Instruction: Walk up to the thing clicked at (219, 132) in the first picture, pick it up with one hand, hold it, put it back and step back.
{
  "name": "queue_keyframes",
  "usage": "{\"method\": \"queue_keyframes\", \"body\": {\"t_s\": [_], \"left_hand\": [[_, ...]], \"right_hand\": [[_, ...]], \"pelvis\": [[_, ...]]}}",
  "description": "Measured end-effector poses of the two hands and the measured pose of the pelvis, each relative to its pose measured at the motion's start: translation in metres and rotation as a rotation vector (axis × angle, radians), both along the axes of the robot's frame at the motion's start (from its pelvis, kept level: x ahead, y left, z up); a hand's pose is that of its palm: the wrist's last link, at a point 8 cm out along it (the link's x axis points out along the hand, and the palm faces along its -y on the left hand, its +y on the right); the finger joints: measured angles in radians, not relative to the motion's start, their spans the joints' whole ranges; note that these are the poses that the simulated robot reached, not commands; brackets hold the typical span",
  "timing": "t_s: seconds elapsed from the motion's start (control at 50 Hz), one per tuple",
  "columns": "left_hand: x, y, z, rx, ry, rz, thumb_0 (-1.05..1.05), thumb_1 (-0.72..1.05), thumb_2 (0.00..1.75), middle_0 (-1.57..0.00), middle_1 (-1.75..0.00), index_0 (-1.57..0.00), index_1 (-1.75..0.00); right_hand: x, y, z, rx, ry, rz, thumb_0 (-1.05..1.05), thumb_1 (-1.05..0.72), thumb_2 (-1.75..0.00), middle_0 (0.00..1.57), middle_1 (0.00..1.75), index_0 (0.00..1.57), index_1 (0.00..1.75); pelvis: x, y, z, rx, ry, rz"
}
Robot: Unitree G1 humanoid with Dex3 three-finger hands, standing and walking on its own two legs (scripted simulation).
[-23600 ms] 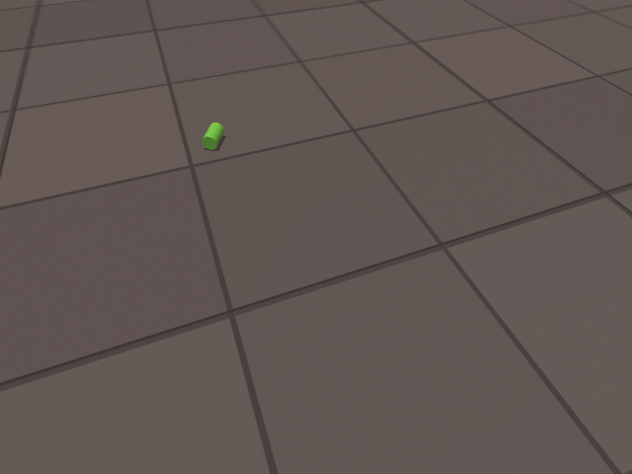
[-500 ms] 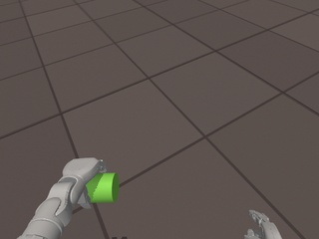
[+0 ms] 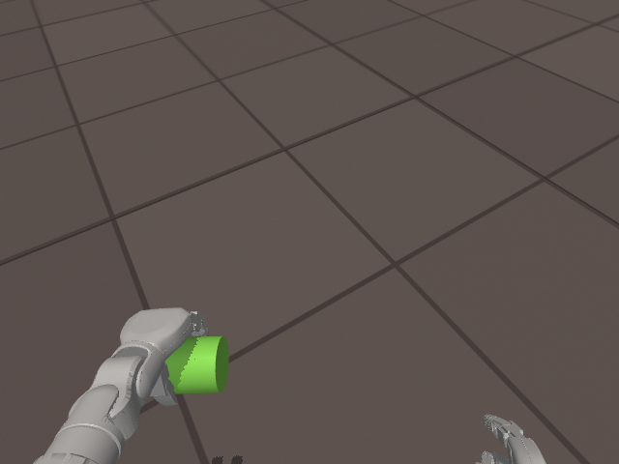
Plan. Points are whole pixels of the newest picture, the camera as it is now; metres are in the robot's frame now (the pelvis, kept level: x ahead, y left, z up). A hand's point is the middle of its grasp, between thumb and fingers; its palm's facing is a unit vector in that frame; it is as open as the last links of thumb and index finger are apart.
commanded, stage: crouch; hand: left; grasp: from above
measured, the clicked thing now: (178, 365) +0.29 +0.22 -0.08
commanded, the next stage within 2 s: lower in 1.74 s
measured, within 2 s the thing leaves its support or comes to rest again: neither
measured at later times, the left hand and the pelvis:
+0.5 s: hand (197, 381) +0.32 +0.24 -0.25, palm faces -0.44 +0.05 -0.90, open 10.7 cm; pelvis -0.03 +0.00 -0.13, yaw +0 degrees
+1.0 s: hand (218, 396) +0.36 +0.25 -0.47, palm faces -0.47 +0.01 -0.88, open 10.7 cm; pelvis -0.06 +0.01 -0.30, yaw -2 degrees
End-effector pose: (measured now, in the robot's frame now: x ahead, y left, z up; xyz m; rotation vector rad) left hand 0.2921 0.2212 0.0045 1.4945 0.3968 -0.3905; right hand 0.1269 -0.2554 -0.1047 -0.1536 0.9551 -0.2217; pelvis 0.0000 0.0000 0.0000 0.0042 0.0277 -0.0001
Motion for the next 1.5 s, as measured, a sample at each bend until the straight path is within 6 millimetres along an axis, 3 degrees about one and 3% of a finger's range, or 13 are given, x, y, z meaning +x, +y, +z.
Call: {"method": "queue_keyframes", "body": {"t_s": [0.14,0.28,0.48,0.64,0.78,0.98,1.2,1.5], "left_hand": [[-0.001,0.002,-0.028,0.015,-0.006,-0.009,-0.01,-0.06,0.44,-0.72,-0.41,-0.73,-0.42],[0.005,0.006,-0.082,0.052,-0.005,-0.020,-0.01,-0.08,0.46,-0.71,-0.46,-0.72,-0.47],[0.034,0.011,-0.185,0.083,-0.044,-0.036,-0.01,-0.09,0.49,-0.69,-0.49,-0.70,-0.50],[0.061,0.018,-0.261,0.093,-0.058,0.008,-0.01,-0.08,0.50,-0.68,-0.49,-0.69,-0.50],[0.070,0.024,-0.325,0.078,-0.020,0.005,-0.01,-0.08,0.50,-0.68,-0.49,-0.68,-0.50],[0.078,0.028,-0.408,0.044,-0.018,-0.015,-0.01,-0.08,0.50,-0.67,-0.50,-0.68,-0.51],[0.096,0.029,-0.461,0.048,-0.044,0.010,-0.01,-0.09,0.51,-0.68,-0.48,-0.69,-0.49],[0.104,0.033,-0.503,0.043,-0.001,0.010,-0.01,-0.07,0.48,-0.69,-0.47,-0.70,-0.48]], "right_hand": [[-0.008,-0.003,-0.008,-0.014,0.047,0.009,0.01,-0.89,-0.89,0.20,0.30,0.20,0.30],[-0.036,-0.015,-0.036,-0.053,0.143,0.014,0.01,-0.89,-0.89,0.20,0.30,0.20,0.30],[-0.102,-0.030,-0.116,-0.130,0.316,-0.030,0.01,-0.89,-0.89,0.20,0.30,0.20,0.30],[-0.143,-0.020,-0.187,-0.130,0.405,-0.060,0.01,-0.89,-0.89,0.20,0.30,0.20,0.30],[-0.153,-0.008,-0.243,-0.098,0.432,-0.035,0.01,-0.89,-0.89,0.20,0.30,0.20,0.30],[-0.141,-0.008,-0.303,-0.096,0.442,0.052,0.01,-0.89,-0.89,0.20,0.30,0.20,0.30],[-0.140,-0.019,-0.337,-0.115,0.460,0.089,0.00,-0.90,-0.89,0.20,0.30,0.20,0.30],[-0.171,-0.018,-0.372,-0.085,0.545,0.069,0.00,-0.91,-0.90,0.20,0.30,0.20,0.30]], "pelvis": [[-0.003,0.000,-0.007,-0.002,0.045,0.009],[-0.012,0.000,-0.035,-0.013,0.160,0.020],[-0.031,0.004,-0.116,-0.035,0.372,0.017],[-0.046,0.007,-0.185,-0.048,0.494,0.008],[-0.055,0.008,-0.237,-0.063,0.569,0.008],[-0.060,0.006,-0.299,-0.085,0.623,0.003],[-0.062,0.002,-0.342,-0.093,0.634,-0.010],[-0.067,0.002,-0.380,-0.093,0.622,-0.026]]}}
